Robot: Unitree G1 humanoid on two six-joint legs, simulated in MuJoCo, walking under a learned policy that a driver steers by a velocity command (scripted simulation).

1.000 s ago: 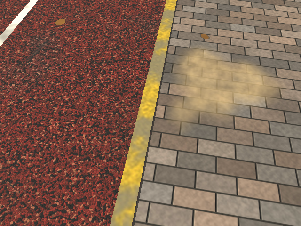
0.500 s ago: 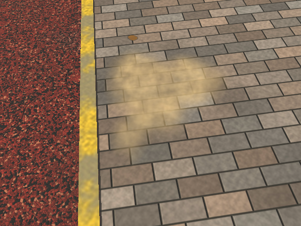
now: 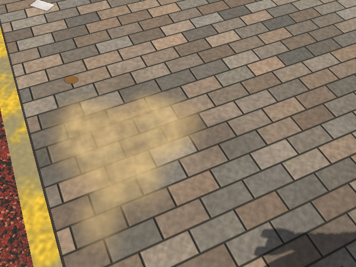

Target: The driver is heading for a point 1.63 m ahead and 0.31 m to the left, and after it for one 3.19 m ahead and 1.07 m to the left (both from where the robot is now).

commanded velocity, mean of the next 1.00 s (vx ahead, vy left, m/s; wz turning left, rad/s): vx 0.10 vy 0.00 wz -0.11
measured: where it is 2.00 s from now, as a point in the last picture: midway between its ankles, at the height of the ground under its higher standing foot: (199, 223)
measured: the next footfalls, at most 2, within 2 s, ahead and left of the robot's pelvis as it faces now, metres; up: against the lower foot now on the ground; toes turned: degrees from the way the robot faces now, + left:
right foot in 0.22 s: +0.10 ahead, -0.14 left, +0.00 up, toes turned -2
right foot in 1.40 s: +0.49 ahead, -0.16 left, +0.00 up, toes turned -5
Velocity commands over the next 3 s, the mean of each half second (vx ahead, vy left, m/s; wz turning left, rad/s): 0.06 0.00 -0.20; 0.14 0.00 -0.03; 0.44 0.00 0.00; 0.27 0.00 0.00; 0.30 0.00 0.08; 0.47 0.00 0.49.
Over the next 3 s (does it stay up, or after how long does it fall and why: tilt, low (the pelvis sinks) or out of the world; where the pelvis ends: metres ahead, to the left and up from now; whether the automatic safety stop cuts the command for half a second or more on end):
stays up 0.97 0.03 0.01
